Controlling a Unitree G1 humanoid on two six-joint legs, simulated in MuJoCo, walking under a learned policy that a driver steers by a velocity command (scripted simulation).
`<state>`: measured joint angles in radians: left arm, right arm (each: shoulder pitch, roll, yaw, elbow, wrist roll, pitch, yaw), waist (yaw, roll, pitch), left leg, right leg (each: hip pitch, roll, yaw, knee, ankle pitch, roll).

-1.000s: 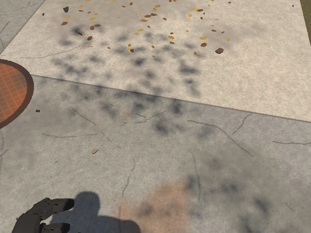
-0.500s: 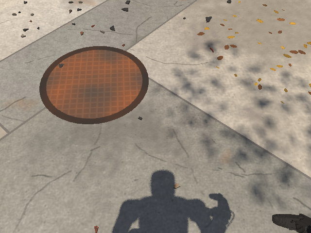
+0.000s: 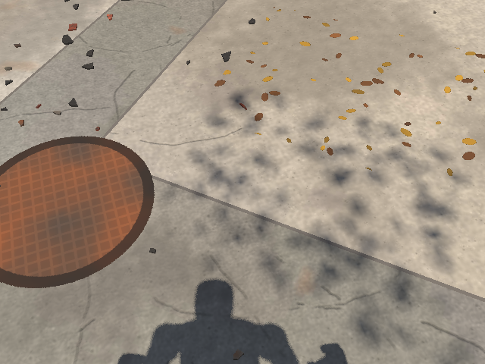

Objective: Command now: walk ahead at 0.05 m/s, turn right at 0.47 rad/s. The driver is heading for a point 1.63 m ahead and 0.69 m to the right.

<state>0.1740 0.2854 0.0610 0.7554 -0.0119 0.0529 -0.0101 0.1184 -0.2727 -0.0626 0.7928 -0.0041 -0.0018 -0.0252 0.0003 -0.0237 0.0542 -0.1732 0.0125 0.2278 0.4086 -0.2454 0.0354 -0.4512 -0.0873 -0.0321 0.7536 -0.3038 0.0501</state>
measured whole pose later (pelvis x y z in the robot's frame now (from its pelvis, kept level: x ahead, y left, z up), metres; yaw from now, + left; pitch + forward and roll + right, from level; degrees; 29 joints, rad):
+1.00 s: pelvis +0.03 -0.02 -0.01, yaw -35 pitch +1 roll +1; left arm 0.16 0.31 0.06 0.61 0.01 0.05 0.00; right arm 0.13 -0.33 -0.08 0.82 0.00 0.02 -0.01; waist -0.02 0.03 0.07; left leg -0.34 0.10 0.06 0.82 -0.52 -0.06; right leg -0.29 0.00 -0.02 0.56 -0.28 -0.03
